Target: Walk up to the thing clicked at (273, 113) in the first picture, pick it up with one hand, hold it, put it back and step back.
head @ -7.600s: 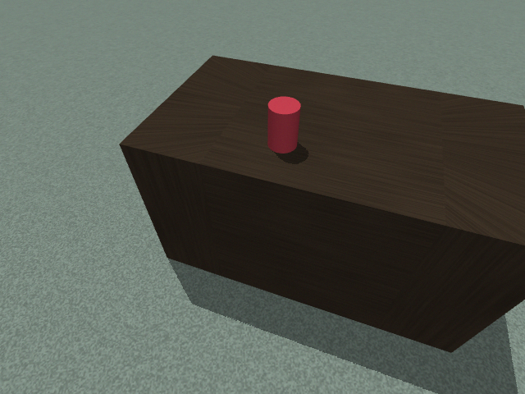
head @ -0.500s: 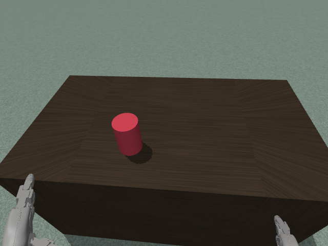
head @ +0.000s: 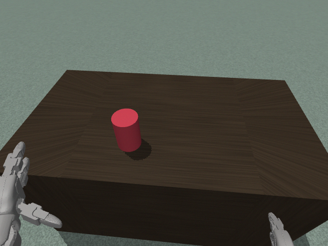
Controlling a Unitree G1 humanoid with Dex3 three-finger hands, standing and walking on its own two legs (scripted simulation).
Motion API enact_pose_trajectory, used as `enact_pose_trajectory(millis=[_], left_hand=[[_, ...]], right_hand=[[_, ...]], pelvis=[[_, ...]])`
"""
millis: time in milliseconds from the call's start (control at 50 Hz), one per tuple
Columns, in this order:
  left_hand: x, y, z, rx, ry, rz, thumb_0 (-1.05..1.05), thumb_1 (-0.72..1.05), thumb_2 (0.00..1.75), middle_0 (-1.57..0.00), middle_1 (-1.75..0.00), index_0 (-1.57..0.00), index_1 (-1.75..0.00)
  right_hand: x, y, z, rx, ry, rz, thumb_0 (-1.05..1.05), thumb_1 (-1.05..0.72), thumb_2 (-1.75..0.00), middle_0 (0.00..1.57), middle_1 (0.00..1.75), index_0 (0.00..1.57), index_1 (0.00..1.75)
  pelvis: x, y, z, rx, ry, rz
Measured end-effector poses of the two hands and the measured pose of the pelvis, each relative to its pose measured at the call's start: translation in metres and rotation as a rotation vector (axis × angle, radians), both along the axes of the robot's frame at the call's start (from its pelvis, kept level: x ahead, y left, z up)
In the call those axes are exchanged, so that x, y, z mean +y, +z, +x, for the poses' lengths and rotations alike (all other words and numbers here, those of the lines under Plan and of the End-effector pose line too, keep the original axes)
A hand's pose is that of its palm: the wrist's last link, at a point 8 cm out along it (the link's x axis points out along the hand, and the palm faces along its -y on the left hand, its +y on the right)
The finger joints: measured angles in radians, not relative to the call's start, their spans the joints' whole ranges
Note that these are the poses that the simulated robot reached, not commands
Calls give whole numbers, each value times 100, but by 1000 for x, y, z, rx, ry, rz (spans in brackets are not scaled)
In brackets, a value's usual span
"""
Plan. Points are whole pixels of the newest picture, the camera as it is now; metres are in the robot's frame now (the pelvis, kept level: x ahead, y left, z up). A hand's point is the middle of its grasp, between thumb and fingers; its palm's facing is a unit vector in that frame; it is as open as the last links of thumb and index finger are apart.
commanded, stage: go down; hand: left
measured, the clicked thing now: (127, 130) +0.52 +0.15 -0.05
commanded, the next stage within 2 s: none
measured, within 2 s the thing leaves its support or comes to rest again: neither
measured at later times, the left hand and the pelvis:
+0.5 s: hand (45, 156) +0.32 +0.31 +0.07, palm faces +0.12 -0.99 -0.04, open 17.6 cm; pelvis +0.00 +0.01 +0.00, yaw -2 degrees
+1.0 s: hand (42, 143) +0.36 +0.33 +0.08, palm faces +0.06 -1.00 +0.01, open 17.6 cm; pelvis +0.00 +0.01 -0.01, yaw -1 degrees
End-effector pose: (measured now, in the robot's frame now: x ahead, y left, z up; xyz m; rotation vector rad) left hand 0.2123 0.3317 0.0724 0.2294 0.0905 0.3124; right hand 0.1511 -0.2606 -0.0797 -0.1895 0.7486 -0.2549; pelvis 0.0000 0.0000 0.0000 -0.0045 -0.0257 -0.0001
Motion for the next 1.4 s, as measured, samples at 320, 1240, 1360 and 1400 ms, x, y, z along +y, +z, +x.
enact_pose_trajectory(millis=[320,1240,1360,1400], left_hand=[[25,3,77,-27,-170,-173,-2,-59,6,-5,-6,-6,-6],[52,2,140,-62,-246,-249,-2,-61,7,-5,-5,-5,-6],[55,1,148,-69,-243,-247,-2,-61,8,-5,-6,-5,-7],[56,1,151,-69,-244,-247,-2,-61,8,-5,-6,-5,-7]], right_hand=[[7,0,-21,20,-24,-32,-1,52,-5,6,5,6,6],[13,-2,-15,-21,43,-107,-1,53,-5,6,5,6,6],[13,-2,-14,-31,40,-115,-1,53,-5,6,5,6,6],[13,-2,-14,-34,40,-117,-1,53,-5,6,5,6,6]], pelvis=[[11,-2,0,65,-30,-5],[10,-21,2,208,-24,-20],[11,-25,2,226,-24,-23],[11,-27,3,232,-24,-24]])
